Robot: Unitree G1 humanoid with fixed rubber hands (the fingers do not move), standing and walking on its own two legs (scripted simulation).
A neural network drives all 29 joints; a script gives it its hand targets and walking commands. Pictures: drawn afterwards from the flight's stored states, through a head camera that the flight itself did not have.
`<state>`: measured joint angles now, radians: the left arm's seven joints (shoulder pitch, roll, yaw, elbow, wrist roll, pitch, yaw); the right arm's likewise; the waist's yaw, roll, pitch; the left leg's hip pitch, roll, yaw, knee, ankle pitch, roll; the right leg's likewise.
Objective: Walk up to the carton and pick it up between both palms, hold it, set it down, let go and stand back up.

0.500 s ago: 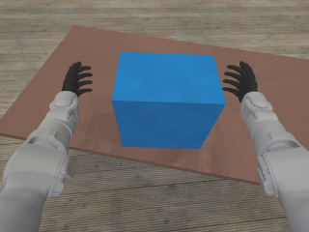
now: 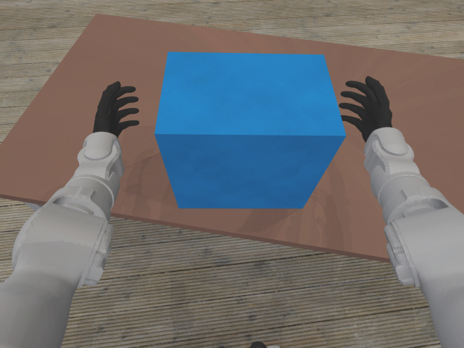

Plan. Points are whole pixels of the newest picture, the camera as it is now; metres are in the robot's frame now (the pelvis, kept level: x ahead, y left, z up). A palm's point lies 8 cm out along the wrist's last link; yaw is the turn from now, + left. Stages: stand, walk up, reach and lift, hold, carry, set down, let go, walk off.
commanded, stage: reach and lift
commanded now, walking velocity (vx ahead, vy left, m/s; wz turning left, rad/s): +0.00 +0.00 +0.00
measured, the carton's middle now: (243, 139) +0.50 -0.02 +0.02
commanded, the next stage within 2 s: none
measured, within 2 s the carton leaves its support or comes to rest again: neither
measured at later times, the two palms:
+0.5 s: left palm (133, 128) +0.47 +0.17 +0.08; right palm (349, 129) +0.47 -0.20 +0.09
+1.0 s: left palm (135, 129) +0.47 +0.17 +0.08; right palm (351, 127) +0.47 -0.19 +0.10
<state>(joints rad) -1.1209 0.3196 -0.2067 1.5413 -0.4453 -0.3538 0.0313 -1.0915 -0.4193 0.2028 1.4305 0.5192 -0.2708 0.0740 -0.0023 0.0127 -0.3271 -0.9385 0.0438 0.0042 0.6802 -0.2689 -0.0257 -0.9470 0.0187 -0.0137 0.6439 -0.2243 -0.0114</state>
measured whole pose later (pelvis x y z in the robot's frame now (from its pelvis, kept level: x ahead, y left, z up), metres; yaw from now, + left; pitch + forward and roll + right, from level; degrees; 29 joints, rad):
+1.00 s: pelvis +0.00 +0.00 +0.01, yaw +0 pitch +27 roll -1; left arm -1.16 0.22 -0.06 1.60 -0.27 -0.36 0.09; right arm -1.10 -0.25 0.00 1.44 0.29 -0.25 -0.04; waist -0.04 0.00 -0.30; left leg -0.86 0.04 -0.01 0.63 -0.25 -0.03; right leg -0.86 0.02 -0.03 0.59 -0.21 -0.02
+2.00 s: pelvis +0.04 +0.01 +0.04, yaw +0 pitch +15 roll -1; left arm -0.80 0.04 0.46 1.13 0.25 -0.32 0.08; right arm -0.76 -0.06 -0.58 1.08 -0.35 -0.37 0.00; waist -0.03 0.00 -0.11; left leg -0.43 0.04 0.03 0.36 -0.21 -0.01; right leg -0.42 0.00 -0.05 0.30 -0.15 0.00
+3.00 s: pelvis +0.02 +0.02 +0.05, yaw +1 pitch +4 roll -1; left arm -0.68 0.05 0.29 0.85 0.16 0.06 0.09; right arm -0.69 -0.07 -0.36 0.98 -0.11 -0.13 -0.03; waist 0.00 -0.03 -0.10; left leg -0.21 0.02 0.04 0.32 -0.18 0.00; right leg -0.19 -0.02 -0.06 0.25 -0.12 0.01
